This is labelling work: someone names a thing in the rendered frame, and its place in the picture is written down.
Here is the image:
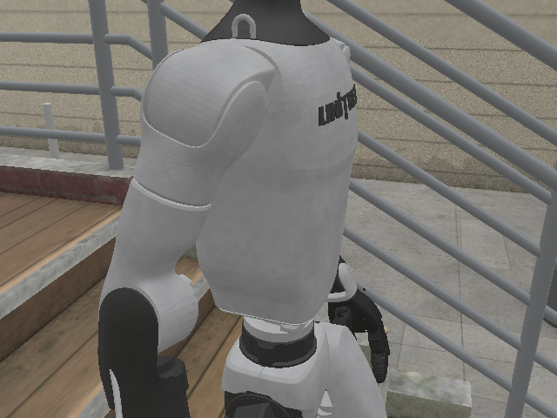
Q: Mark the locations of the stairs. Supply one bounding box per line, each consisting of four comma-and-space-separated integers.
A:
0, 236, 397, 418

